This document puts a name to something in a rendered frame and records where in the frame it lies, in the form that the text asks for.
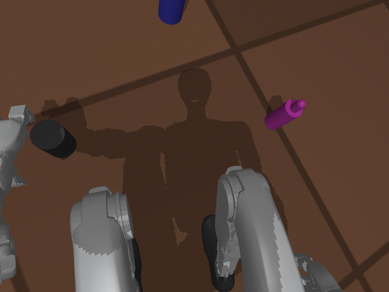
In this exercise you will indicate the left robot arm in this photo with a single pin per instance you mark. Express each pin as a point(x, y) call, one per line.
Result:
point(7, 244)

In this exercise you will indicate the left robot hand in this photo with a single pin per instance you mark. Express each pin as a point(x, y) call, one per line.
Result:
point(13, 135)

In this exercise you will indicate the left robot foot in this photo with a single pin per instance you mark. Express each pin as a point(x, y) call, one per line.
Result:
point(138, 265)

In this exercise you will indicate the right robot foot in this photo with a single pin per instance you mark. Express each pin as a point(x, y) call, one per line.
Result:
point(210, 243)

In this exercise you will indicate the right robot hand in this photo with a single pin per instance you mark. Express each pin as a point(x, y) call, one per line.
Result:
point(319, 279)

